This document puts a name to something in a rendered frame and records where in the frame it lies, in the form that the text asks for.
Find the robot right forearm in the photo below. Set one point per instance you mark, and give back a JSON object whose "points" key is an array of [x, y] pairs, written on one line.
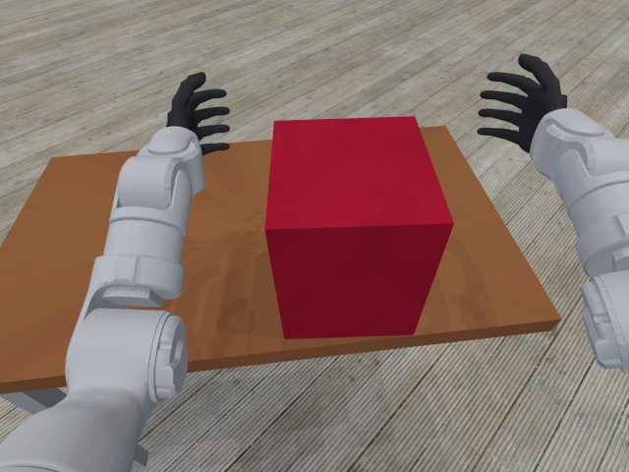
{"points": [[589, 168]]}

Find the robot right upper arm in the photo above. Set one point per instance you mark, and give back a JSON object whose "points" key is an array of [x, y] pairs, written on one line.
{"points": [[606, 318]]}

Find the carton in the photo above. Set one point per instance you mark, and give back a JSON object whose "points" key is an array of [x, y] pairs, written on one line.
{"points": [[356, 225]]}

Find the right robot hand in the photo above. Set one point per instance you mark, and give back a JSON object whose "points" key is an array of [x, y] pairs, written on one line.
{"points": [[542, 98]]}

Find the robot left forearm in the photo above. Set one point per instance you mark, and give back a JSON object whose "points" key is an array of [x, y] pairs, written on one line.
{"points": [[141, 262]]}

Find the robot left upper arm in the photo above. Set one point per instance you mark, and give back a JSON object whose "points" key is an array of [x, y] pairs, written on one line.
{"points": [[123, 363]]}

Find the left robot hand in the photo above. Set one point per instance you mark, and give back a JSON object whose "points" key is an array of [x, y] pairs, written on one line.
{"points": [[183, 113]]}

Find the table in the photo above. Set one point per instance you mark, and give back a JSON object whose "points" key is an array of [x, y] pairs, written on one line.
{"points": [[483, 288]]}

